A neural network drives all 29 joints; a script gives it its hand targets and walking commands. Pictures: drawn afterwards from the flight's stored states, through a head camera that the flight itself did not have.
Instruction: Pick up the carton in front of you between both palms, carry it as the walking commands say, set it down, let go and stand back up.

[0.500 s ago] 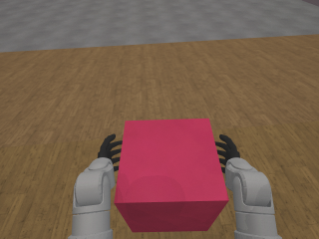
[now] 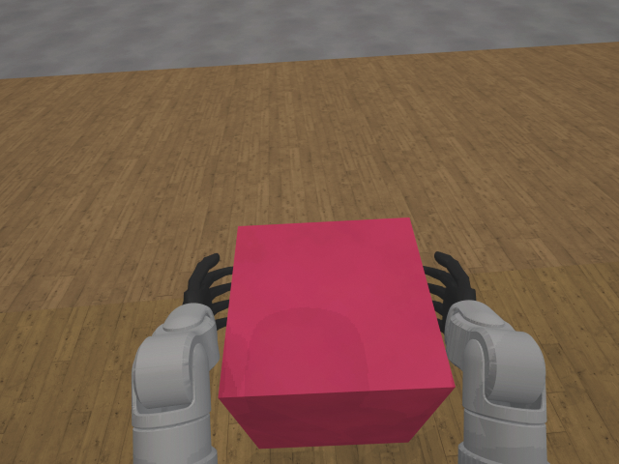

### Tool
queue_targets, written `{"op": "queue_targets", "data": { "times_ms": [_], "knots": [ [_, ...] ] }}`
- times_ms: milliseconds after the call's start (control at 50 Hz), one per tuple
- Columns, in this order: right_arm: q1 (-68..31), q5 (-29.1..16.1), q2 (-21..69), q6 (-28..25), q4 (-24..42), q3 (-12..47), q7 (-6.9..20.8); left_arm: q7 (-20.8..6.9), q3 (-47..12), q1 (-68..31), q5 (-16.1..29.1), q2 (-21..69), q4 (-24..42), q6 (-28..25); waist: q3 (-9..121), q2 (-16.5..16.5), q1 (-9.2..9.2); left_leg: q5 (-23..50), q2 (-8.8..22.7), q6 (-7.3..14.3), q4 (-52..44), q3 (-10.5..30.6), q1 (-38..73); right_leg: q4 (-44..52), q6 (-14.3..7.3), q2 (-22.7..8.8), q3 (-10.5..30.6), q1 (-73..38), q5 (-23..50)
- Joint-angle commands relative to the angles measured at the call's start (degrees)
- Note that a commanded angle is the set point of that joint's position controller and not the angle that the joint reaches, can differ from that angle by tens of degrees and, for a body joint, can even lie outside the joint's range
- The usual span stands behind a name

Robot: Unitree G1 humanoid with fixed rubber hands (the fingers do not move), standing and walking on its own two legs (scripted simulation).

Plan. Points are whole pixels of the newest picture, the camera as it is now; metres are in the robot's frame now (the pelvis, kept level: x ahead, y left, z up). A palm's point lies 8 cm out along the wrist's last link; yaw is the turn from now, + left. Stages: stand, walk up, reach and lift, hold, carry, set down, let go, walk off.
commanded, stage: carry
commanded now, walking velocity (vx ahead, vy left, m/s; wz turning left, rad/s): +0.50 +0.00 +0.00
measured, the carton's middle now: (328, 341) +0.27 -0.01 +0.02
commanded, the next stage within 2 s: none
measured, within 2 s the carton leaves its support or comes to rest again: neither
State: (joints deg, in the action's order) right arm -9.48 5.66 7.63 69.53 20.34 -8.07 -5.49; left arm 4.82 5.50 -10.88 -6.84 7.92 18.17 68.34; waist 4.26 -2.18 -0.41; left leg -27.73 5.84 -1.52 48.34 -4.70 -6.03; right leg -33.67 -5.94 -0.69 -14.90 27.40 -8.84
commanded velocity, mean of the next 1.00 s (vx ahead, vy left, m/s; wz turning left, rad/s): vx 0.50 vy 0.00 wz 0.00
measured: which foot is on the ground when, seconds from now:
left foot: up 0.00-0.44, down 0.46-0.96, up 0.98-1.00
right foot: down 0.00-0.50, up 0.52-0.94, down 0.96-1.00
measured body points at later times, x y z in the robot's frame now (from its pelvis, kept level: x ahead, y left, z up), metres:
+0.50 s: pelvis +0.34 +0.01 +0.00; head +0.33 +0.01 +0.45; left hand +0.62 +0.14 +0.09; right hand +0.60 -0.16 +0.09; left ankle +0.45 +0.08 -0.72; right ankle +0.10 -0.06 -0.69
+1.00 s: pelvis +0.66 -0.04 -0.01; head +0.68 -0.06 +0.44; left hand +1.00 +0.10 +0.11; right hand +0.99 -0.20 +0.10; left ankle +0.47 +0.07 -0.67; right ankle +0.77 -0.12 -0.72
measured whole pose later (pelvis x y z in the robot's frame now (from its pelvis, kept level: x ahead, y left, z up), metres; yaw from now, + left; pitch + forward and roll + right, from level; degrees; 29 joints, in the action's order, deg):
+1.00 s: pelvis +0.66 -0.04 -0.01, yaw -1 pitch +3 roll +0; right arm -23.8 3.9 2.1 69.4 11.1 -8.3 -6.6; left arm 6.3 8.6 -25.4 -5.5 5.0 9.6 68.4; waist 2.2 -1.9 0.9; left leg -29.4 4.5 0.0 49.4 -6.3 -6.6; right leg -36.8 -5.5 -1.4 -11.8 30.4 -9.3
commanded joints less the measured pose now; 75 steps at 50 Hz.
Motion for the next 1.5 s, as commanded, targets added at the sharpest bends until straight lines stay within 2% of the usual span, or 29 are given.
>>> {"op": "queue_targets", "data": {
  "times_ms": [0, 40, 120, 320, 380, 420, 440, 460, 480, 500, 540, 560, 600, 720, 840, 880, 920, 940, 960, 980, 1040, 1080, 1200, 1340, 1400, 1420, 1440, 1460, 1480],
  "knots": [
    [-29.0, -23.9, 49.6, 0.3, 4.1, 43.8, 16.4, -14.0, -39.6, -22.3, 22.1, 52.9, 1.8, 0.4, 15.9, 11.1, 1.64, 2.7, -1.1, 3.4, 26.0, 4.6, -31.1, 21.8, -7.2, -22.9, 41.6, -35.6, -6.0],
    [-28.3, -23.7, 53.1, -0.9, 2.9, 43.9, 16.3, -14.4, -41.4, -24.8, 23.5, 55.7, 3.3, -0.4, 15.6, 2.9, 1.22, 9.2, 1.9, 4.0, 20.1, 4.9, -29.9, 21.8, -4.2, -20.1, 31.4, -30.7, 0.9],
    [-22.9, -21.0, 55.7, -3.2, 1.2, 43.7, 15.0, -15.7, -43.1, -23.3, 25.6, 56.6, 4.4, -1.5, 16.6, 6.8, 1.39, 12.9, 0.8, 2.6, 8.3, 1.2, -28.4, 23.4, -2.5, -16.7, 20.4, -31.3, 6.5],
    [-22.5, -21.3, 50.3, -1.9, 6.7, 44.4, 13.3, -15.7, -40.6, -19.2, 24.6, 48.6, 7.5, 0.2, 6.4, 9.9, 1.67, 25.1, -3.0, 2.9, -14.5, -7.7, -31.5, 21.8, -1.2, -11.6, 8.4, -35.7, 27.0],
    [-23.6, -22.4, 48.2, -0.1, 6.7, 44.1, 13.8, -15.0, -39.4, -18.9, 23.3, 46.9, 6.8, 1.4, 5.5, 11.1, 1.54, 26.8, -4.9, 4.6, -18.8, -10.2, -23.8, 18.2, -0.3, -11.4, 6.2, -35.7, 38.2],
    [-23.7, -22.5, 47.7, 0.5, 5.8, 43.5, 14.1, -14.8, -39.1, -19.8, 23.2, 46.1, 7.1, 2.0, 10.3, 11.5, 0.24, 24.3, -8.8, 4.8, -22.1, -13.6, -9.7, 5.3, 1.9, -10.0, 1.7, -33.9, 46.1],
    [-23.9, -22.4, 47.5, 0.7, 5.3, 43.0, 14.3, -14.8, -39.4, -20.9, 23.2, 45.8, 7.3, 2.3, 13.9, 8.9, -1.02, 21.8, -7.4, 4.7, -22.8, -12.0, 1.7, -4.8, 3.3, -8.6, 0.9, -27.7, 38.8],
    [-23.7, -22.2, 47.4, 0.9, 4.6, 42.3, 14.5, -14.9, -39.7, -22.6, 23.4, 45.5, 7.4, 2.6, 18.0, 1.9, -2.17, 12.2, 4.1, 7.2, -25.5, 5.2, 12.1, -18.2, 4.3, -6.5, 2.0, -16.7, 21.7],
    [-23.5, -21.6, 47.9, 0.5, 1.9, 41.8, 14.8, -14.9, -40.2, -23.3, 24.0, 46.3, 8.5, 3.0, 21.9, -15.4, -1.83, 11.7, 18.0, 17.3, -32.6, 33.3, 23.9, -36.6, 6.3, 3.0, 5.6, 1.8, -5.2],
    [-23.5, -22.7, 49.9, 0.4, 2.2, 42.2, 15.1, -14.9, -40.3, -23.6, 23.3, 47.3, 6.8, 2.7, 20.5, -11.0, -0.98, 22.2, 18.7, 17.4, -34.7, 32.7, 23.4, -44.4, 4.9, 1.5, 13.0, 7.9, -16.1],
    [-25.8, -23.8, 53.5, -0.4, 3.2, 43.5, 15.4, -15.2, -40.5, -23.8, 23.2, 51.4, 5.4, 1.4, 18.6, -0.5, -0.9, 33.0, 15.7, 13.4, -32.1, 20.3, 17.2, -42.6, 3.2, -3.9, 15.7, 9.3, -12.8],
    [-27.0, -24.3, 54.9, -0.8, 3.8, 44.2, 15.5, -15.2, -40.7, -23.8, 23.3, 53.3, 4.8, 0.8, 17.3, 1.3, -0.73, 32.8, 14.3, 11.6, -33.1, 16.4, 13.3, -37.9, 3.2, -5.5, 15.5, 8.8, -10.1],
    [-27.6, -24.8, 55.7, -1.5, 4.5, 44.6, 15.7, -14.8, -40.9, -22.6, 22.9, 55.0, 4.1, -0.2, 17.2, -1.2, -0.38, 29.4, 12.1, 9.2, -35.1, 10.2, 9.8, -31.1, 4.0, -5.6, 13.4, 5.8, -6.8],
    [-26.1, -24.7, 51.6, -2.1, 5.1, 44.2, 16.4, -13.2, -42.5, -23.1, 22.4, 53.4, 5.2, -1.6, 12.2, -6.0, -0.43, 32.8, 8.4, 9.5, -36.5, 0.7, 10.2, -13.1, 6.1, -4.6, 7.2, 9.9, -0.7],
    [-33.9, -23.7, 42.5, -1.4, 2.0, 42.8, 14.4, -12.5, -42.5, -34.0, 24.2, 44.8, 3.8, 0.2, 7.1, -7.3, -2.55, 37.7, 6.9, 8.8, -33.5, -2.6, 8.7, 0.1, 3.4, -1.9, 3.4, 5.7, 6.3],
    [-39.2, -23.9, 40.1, -0.9, -0.6, 42.3, 13.5, -12.0, -40.7, -37.9, 24.2, 42.0, 0.4, 0.7, 7.8, -7.3, -1.56, 42.3, 7.4, 7.9, -28.5, -3.9, 8.6, 1.7, 1.9, -1.2, 3.5, 0.3, 5.2],
    [-44.4, -24.4, 39.1, -0.3, -4.0, 41.5, 12.8, -11.6, -37.6, -39.7, 24.1, 40.2, -4.8, 1.1, 14.1, -3.0, 2.34, 45.9, 3.4, 5.0, -11.0, -8.4, 4.0, 4.6, 2.0, 3.2, -0.1, -17.9, 0.0],
    [-47.2, -24.5, 38.4, 0.0, -5.7, 40.7, 12.4, -11.4, -36.0, -40.9, 24.2, 39.6, -7.0, 1.3, 18.7, 4.4, 4.64, 32.6, 1.4, 3.8, 3.5, -8.0, -4.3, 5.8, 2.1, -4.5, 10.5, -28.3, -6.7],
    [-50.3, -25.6, 40.4, 0.4, -6.9, 40.4, 12.1, -11.4, -34.2, -43.8, 23.6, 37.6, -8.8, 1.2, 22.6, 18.9, 3.45, 10.3, -7.1, 1.4, 20.3, -4.7, -21.9, 13.3, -6.5, -20.5, 41.3, -39.0, -13.0],
    [-52.0, -26.0, 41.6, 0.4, -8.7, 39.2, 11.8, -11.6, -33.7, -45.5, 25.1, 40.0, -10.8, 1.4, 22.4, 19.9, 4.41, -1.1, -8.3, 2.9, 29.0, 2.5, -30.8, 17.8, -9.3, -21.9, 47.8, -41.2, -9.5],
    [-60.4, -27.1, 49.2, -0.8, -11.7, 38.3, 11.4, -12.6, -35.4, -56.2, 29.4, 48.9, -10.0, 0.1, 21.0, 6.2, 3.85, 5.6, -2.3, 5.9, 28.9, 6.1, -34.0, 11.9, -5.9, -17.2, 31.1, -34.8, 11.0],
    [-63.6, -26.8, 52.3, -1.8, -13.0, 37.6, 10.9, -13.0, -35.8, -62.4, 31.3, 52.5, -9.8, -0.8, 22.5, 7.7, 3.01, 8.6, -1.7, 5.5, 23.3, 5.4, -31.0, 12.5, -4.2, -15.6, 25.5, -32.3, 13.8],
    [-66.3, -24.6, 53.3, -3.4, -16.3, 35.8, 9.0, -13.2, -33.8, -66.7, 31.5, 53.9, -13.3, -1.5, 21.7, 7.9, 3.56, 12.5, -3.0, 4.2, 8.9, 1.7, -37.2, 11.3, -6.2, -13.3, 19.1, -37.0, 24.6],
    [-66.2, -23.5, 53.2, -1.8, -17.0, 34.8, 9.7, -12.9, -32.0, -63.2, 28.5, 53.8, -16.3, -0.4, 17.7, 9.7, 5.59, 32.3, -7.4, 5.2, -19.2, -4.2, -27.8, 6.1, -3.0, -7.9, 11.3, -39.1, 33.5],
    [-64.9, -23.2, 52.7, -1.2, -18.6, 33.9, 10.9, -12.8, -32.9, -63.1, 27.9, 54.4, -17.2, -0.2, 20.3, 9.4, 0.61, 35.1, -8.5, 6.9, -25.9, -4.8, -11.3, -6.0, 0.5, -7.8, 8.3, -35.8, 38.7],
    [-64.1, -23.2, 52.6, -1.2, -18.9, 33.6, 11.5, -12.9, -33.6, -63.8, 27.9, 54.5, -17.1, -0.3, 21.6, 5.9, -1.92, 37.3, -6.2, 5.9, -27.4, -3.7, -1.9, -15.1, 1.6, -6.3, 6.9, -29.7, 30.5],
    [-63.0, -23.0, 52.0, -1.2, -19.9, 32.8, 12.1, -12.8, -33.9, -63.5, 28.0, 54.5, -17.4, -0.2, 24.7, -2.3, -3.37, 48.0, 0.2, 5.0, -20.0, 4.2, 11.7, -24.9, 1.8, -3.5, 7.3, -17.3, 11.8],
    [-64.0, -22.7, 49.6, -1.1, -21.4, 31.7, 12.4, -12.7, -34.2, -64.4, 28.3, 56.4, -18.5, 0.2, 28.3, -11.7, -1.31, 65.9, 15.7, 15.1, -15.9, 26.9, 27.9, -38.6, 3.7, 4.1, 11.1, 3.3, -20.1],
    [-63.5, -24.0, 51.6, -1.2, -22.3, 32.5, 12.8, -12.4, -32.9, -64.0, 27.3, 54.7, -18.2, 0.2, 31.0, -14.7, -4.85, 51.3, 18.1, 22.3, -19.2, 35.3, 31.2, -50.2, 3.5, 5.4, 15.0, 12.3, -25.5]
  ]
}}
